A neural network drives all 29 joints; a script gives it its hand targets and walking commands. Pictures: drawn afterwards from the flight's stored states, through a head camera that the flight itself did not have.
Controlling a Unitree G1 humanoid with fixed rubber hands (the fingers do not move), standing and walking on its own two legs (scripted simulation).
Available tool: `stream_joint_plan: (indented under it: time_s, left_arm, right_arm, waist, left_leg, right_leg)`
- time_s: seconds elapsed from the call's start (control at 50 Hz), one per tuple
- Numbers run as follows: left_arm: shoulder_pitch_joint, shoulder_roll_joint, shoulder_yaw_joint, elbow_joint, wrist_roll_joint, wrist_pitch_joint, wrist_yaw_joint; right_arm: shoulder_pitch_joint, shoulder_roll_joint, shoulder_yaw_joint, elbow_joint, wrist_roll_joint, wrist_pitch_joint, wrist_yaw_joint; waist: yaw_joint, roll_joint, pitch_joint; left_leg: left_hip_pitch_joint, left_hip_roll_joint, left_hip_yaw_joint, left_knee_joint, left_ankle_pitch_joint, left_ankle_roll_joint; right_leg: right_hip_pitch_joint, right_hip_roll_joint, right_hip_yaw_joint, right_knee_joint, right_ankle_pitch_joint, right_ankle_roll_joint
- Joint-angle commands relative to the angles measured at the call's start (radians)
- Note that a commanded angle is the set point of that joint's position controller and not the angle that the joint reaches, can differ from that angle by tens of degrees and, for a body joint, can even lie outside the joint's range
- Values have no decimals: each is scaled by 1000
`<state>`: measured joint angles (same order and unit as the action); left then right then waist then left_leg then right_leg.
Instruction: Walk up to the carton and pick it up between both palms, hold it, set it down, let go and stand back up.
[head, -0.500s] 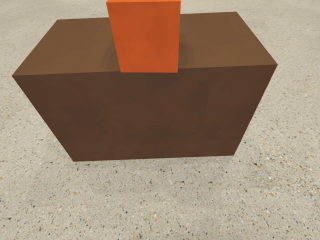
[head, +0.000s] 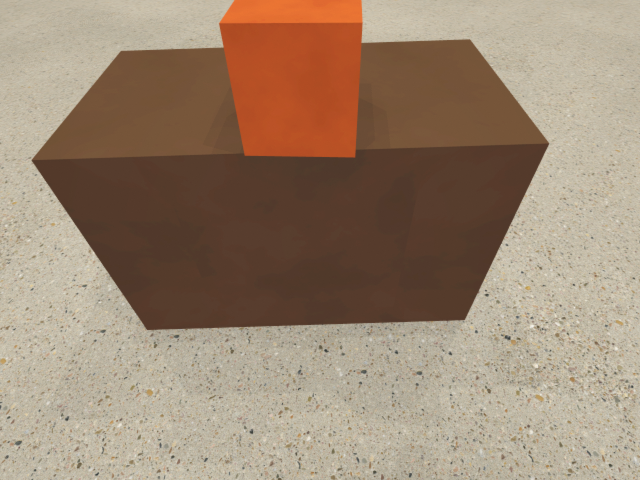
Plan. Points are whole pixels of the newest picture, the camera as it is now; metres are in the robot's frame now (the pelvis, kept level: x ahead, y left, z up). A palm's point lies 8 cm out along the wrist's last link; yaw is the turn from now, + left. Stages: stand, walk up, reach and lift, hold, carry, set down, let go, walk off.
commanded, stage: stand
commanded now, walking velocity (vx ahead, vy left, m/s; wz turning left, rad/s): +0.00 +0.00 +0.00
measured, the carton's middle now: (301, 67) +0.92 +0.07 +0.11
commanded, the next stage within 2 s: none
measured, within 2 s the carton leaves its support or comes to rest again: neither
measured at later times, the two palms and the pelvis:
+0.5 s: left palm out of the picture +0.07 +0.28 -0.12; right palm out of the picture +0.08 -0.28 -0.12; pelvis +0.00 +0.00 +0.00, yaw +0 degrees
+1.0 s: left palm out of the picture +0.09 +0.28 -0.12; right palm out of the picture +0.08 -0.28 -0.12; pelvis +0.01 +0.00 +0.00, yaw +0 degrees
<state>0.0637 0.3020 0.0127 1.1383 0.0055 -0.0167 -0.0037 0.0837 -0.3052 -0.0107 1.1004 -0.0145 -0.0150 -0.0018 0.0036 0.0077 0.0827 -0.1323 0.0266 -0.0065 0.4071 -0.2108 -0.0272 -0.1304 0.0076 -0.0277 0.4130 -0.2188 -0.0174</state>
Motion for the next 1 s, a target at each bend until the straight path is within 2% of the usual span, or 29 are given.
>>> stream_joint_plan:
  time_s: [0.0, 0.08, 0.12, 0.18, 0.24, 0.34, 0.4, 0.54, 0.58, 0.66, 0.74, 0.76, 0.8, 0.88, 0.98]
  left_arm:
    - [-48, 219, 34, -62, -1, -25, 9]
    - [-48, 228, 38, -59, 0, -24, 12]
    - [-46, 226, 38, -57, -1, -23, 9]
    - [-43, 221, 35, -58, -1, -23, 9]
    - [-49, 228, 39, -53, 2, -22, 11]
    - [-38, 230, 37, -52, -1, -21, 11]
    - [-36, 231, 35, -52, -1, -24, 10]
    - [-37, 233, 35, -53, -1, -25, 11]
    - [-25, 239, 36, -51, -3, -24, 10]
    - [-32, 237, 36, -52, 0, -22, 11]
    - [-27, 237, 37, -54, -1, -24, 11]
    - [-27, 233, 33, -52, -2, -23, 10]
    - [-33, 244, 36, -54, -2, -20, 11]
    - [-30, 240, 36, -52, -6, -22, 12]
    - [-32, 243, 36, -63, -7, -24, 11]
  right_arm:
    - [-46, -218, -42, -62, 3, -20, -12]
    - [-48, -222, -42, -59, 3, -19, -10]
    - [-40, -220, -39, -58, 2, -18, -11]
    - [-53, -225, -40, -60, -1, -20, -12]
    - [-45, -211, -35, -59, 3, -18, -10]
    - [-41, -226, -38, -55, 1, -16, -10]
    - [-37, -224, -37, -58, 1, -17, -10]
    - [-29, -224, -35, -57, 1, -15, -11]
    - [-35, -232, -35, -55, 1, -16, -10]
    - [-36, -227, -34, -53, 3, -16, -11]
    - [-18, -230, -33, -53, 2, -16, -10]
    - [-28, -236, -35, -51, 5, -14, -11]
    - [-28, -233, -35, -57, 5, -13, -11]
    - [-30, -236, -34, -57, 3, -14, -11]
    - [-22, -231, -31, -52, 2, -13, -10]
  waist:
    - [2, -10, -94]
    - [1, 10, -96]
    - [2, -17, -99]
    - [6, 11, -99]
    - [0, -16, -99]
    - [2, 5, -96]
    - [-2, -17, -106]
    - [-6, -6, -95]
    - [4, -16, -95]
    - [1, 20, -91]
    - [-5, -14, -100]
    - [-2, 8, -103]
    - [-3, -17, -88]
    - [-4, 0, -100]
    - [-2, -12, -106]
  left_leg:
    - [25, 101, -76, -92, 101, 46]
    - [24, 104, -77, -98, 110, 45]
    - [25, 104, -74, -96, 111, 45]
    - [24, 104, -70, -97, 110, 44]
    - [28, 101, -69, -102, 105, 41]
    - [24, 106, -71, -99, 97, 45]
    - [31, 107, -73, -101, 111, 45]
    - [26, 106, -71, -107, 107, 44]
    - [22, 107, -73, -109, 112, 40]
    - [23, 107, -65, -103, 122, 43]
    - [35, 109, -72, -108, 143, 44]
    - [33, 110, -70, -104, 146, 44]
    - [31, 110, -71, -106, 133, 41]
    - [38, 108, -62, -99, 158, 40]
    - [35, 107, -65, -109, 159, 41]
  right_leg:
    - [-4, -131, 109, -113, 131, -7]
    - [5, -131, 107, -111, 145, -7]
    - [6, -130, 107, -115, 140, -5]
    - [10, -137, 112, -116, 152, -6]
    - [4, -130, 106, -125, 138, -2]
    - [6, -138, 113, -129, 146, -8]
    - [13, -138, 110, -129, 157, -1]
    - [14, -135, 111, -128, 150, -5]
    - [16, -134, 108, -124, 161, -4]
    - [11, -138, 111, -126, 166, -8]
    - [19, -132, 105, -119, 187, -5]
    - [24, -136, 105, -122, 188, -6]
    - [12, -134, 104, -124, 180, -1]
    - [23, -136, 105, -120, 205, -2]
    - [35, -135, 109, -120, 219, -5]
